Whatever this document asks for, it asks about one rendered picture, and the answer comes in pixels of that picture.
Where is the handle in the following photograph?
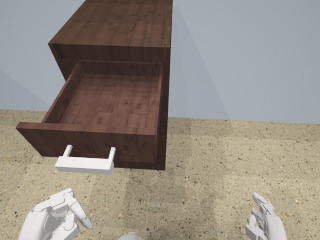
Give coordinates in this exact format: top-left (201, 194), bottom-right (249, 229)
top-left (55, 145), bottom-right (116, 175)

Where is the cabinet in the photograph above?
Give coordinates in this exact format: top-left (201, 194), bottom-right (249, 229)
top-left (48, 0), bottom-right (173, 171)

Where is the robot right hand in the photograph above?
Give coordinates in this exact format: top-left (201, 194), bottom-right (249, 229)
top-left (245, 192), bottom-right (288, 240)

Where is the drawer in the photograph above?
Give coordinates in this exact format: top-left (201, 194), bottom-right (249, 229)
top-left (16, 60), bottom-right (164, 163)

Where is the robot left hand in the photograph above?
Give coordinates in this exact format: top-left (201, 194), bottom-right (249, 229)
top-left (18, 188), bottom-right (94, 240)

